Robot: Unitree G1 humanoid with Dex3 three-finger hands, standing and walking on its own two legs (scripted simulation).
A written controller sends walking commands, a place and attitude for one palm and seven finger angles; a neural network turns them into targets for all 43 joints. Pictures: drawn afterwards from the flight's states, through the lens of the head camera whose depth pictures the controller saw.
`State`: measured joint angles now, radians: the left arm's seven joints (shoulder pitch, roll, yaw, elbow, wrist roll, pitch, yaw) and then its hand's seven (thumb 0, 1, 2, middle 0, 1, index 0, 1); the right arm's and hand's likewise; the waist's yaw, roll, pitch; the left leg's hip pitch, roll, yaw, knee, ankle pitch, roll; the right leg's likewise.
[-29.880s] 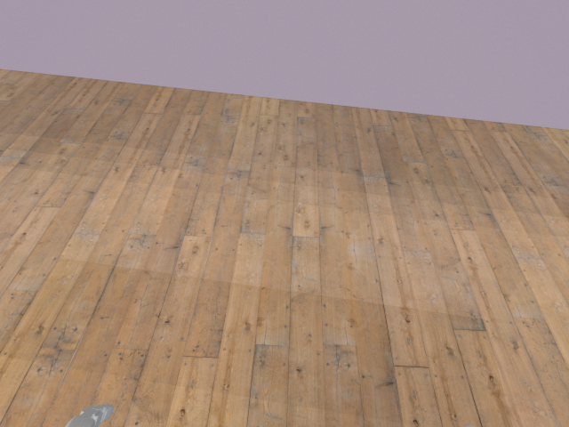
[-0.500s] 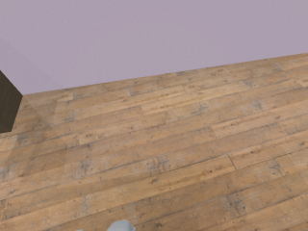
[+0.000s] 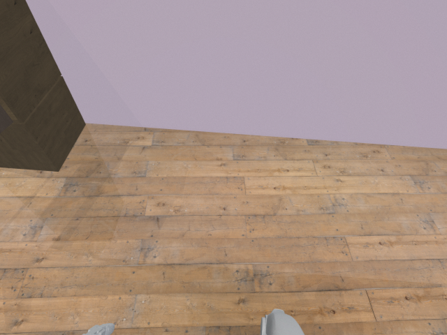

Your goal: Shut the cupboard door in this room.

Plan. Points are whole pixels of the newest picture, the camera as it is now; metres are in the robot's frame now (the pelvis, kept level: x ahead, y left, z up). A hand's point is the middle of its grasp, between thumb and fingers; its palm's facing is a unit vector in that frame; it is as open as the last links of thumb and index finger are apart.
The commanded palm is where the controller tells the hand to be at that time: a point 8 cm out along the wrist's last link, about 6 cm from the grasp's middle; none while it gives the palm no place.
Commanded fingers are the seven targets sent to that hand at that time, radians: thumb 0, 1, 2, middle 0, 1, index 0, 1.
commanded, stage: walk to a spot facing it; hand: left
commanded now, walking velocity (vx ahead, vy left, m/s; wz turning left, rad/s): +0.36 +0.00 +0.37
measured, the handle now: out of the picture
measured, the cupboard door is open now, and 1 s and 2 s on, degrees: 77 77 77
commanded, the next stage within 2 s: turn to face it in 1.32 s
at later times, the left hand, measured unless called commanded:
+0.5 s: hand out of the picture +0.13 +0.13 -0.16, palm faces +0.29 -0.93 -0.23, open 7.3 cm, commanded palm none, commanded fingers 0.00 0.90 0.90 -0.20 -0.30 -0.20 -0.30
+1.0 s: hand (117, 223) +0.39 +0.28 -0.16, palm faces +0.39 -0.90 -0.18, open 7.4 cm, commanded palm none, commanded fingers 0.00 0.90 0.90 -0.20 -0.30 -0.20 -0.30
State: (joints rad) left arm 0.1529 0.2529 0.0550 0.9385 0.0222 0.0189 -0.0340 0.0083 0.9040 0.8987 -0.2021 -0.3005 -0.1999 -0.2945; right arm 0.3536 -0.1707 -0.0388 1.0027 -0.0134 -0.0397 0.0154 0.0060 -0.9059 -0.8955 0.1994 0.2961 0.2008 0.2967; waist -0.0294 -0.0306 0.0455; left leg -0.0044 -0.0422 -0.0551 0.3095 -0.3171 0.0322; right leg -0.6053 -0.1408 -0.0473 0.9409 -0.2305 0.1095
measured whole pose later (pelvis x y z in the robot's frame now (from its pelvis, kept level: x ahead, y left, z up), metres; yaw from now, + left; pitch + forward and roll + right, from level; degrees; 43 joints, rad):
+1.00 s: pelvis +0.38 +0.07 +0.00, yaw +22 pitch -1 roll +0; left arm 0.17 0.21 0.06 1.00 0.03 0.00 -0.01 0.00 0.91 0.90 -0.20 -0.30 -0.20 -0.29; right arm 0.32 -0.18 -0.06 1.06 -0.01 -0.07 -0.01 -0.01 -0.94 -0.90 0.20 0.30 0.20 0.30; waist 0.00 -0.04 0.03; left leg -0.05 -0.06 0.09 0.31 -0.24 0.08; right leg -0.62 -0.17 -0.06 1.05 -0.16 0.07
